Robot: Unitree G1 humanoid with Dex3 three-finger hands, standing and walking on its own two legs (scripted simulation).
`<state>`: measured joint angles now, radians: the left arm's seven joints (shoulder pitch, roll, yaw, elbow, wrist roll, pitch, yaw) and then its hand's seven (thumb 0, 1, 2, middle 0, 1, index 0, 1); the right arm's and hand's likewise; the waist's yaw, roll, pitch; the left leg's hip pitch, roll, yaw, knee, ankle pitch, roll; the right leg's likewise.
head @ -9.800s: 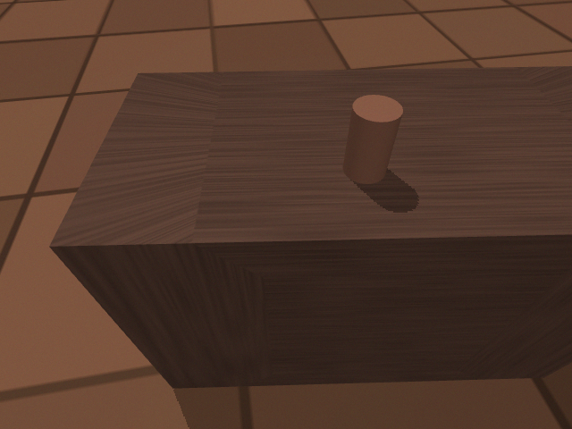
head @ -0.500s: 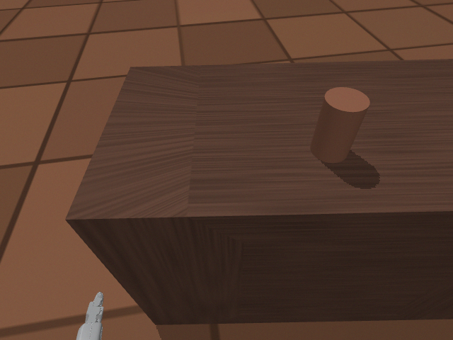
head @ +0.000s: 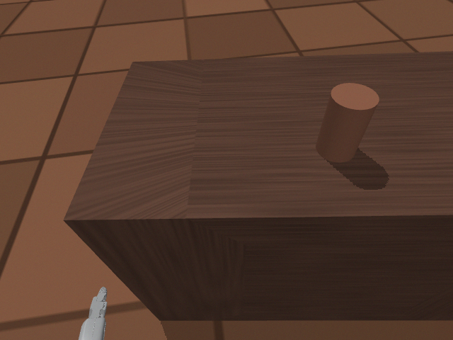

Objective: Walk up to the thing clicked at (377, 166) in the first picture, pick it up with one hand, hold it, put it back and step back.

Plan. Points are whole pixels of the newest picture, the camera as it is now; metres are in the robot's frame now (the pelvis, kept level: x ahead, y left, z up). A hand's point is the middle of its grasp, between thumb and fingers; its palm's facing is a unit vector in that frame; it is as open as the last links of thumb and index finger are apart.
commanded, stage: go down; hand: right
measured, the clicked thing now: (343, 124) +0.51 -0.20 +0.10
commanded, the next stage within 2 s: approach in 0.94 s
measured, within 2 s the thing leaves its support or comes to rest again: neither
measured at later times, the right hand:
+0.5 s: hand out of the picture +0.40 -0.39 +0.22, palm faces +0.20 +0.98 +0.02, open 17.7 cm
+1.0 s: hand out of the picture +0.41 -0.40 +0.22, palm faces +0.21 +0.98 +0.03, open 17.7 cm
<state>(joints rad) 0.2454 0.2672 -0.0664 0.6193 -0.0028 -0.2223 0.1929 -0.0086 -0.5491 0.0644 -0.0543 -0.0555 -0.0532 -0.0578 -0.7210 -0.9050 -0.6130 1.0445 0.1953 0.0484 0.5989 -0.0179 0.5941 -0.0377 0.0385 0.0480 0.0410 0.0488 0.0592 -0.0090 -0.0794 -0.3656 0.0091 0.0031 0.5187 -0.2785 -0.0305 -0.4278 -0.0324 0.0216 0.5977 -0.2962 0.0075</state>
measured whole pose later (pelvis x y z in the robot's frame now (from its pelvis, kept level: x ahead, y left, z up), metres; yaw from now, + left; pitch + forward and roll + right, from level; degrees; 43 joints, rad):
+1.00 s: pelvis +0.00 -0.01 +0.00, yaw +0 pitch +11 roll +3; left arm 0.28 0.27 -0.08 0.52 0.01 -0.22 0.17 -0.01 -0.53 0.05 -0.05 -0.06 -0.06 -0.05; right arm -0.89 -1.03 -0.61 1.21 0.12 0.03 0.59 -0.02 0.60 -0.04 0.04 0.05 0.04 0.05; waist 0.10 -0.01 -0.09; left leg -0.44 0.00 0.00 0.54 -0.29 -0.04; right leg -0.51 -0.04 0.02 0.65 -0.32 0.00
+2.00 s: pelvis -0.01 +0.00 -0.04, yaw +2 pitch +16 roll +2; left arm 0.33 0.23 0.00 0.31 0.02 -0.12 0.01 -0.01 -0.52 0.04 -0.06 -0.07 -0.07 -0.06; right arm -0.91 -0.59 -0.48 1.12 0.08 -0.18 0.20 -0.02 0.57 -0.05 0.02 0.05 0.02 0.05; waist 0.15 -0.01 -0.13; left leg -0.70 -0.01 -0.02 0.81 -0.38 -0.04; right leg -0.75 -0.05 0.01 0.88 -0.41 0.01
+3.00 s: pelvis -0.01 +0.00 -0.03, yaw +2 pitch +16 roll +2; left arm 0.35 0.25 0.02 0.23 0.01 -0.08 -0.01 -0.01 -0.52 0.04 -0.05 -0.06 -0.06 -0.05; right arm -0.97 -0.53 -0.45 1.13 0.07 -0.19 0.12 -0.01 0.43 -0.44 0.76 0.67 0.78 0.63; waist 0.15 -0.01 -0.11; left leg -0.70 0.00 -0.03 0.81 -0.39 -0.03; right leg -0.73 -0.04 0.00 0.86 -0.40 0.01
